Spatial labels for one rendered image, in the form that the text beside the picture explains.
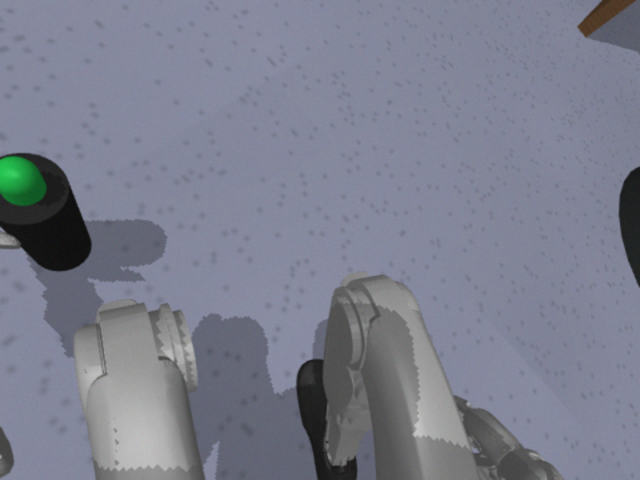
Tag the bottle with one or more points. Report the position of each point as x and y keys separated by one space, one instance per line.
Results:
x=37 y=207

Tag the right robot arm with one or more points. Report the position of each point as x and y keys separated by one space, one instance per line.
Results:
x=526 y=464

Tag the left robot hand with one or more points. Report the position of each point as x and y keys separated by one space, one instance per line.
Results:
x=8 y=241

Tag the right robot foot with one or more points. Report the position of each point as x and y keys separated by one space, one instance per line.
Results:
x=313 y=407

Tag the right robot hand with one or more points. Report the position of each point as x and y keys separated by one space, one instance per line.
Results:
x=488 y=435

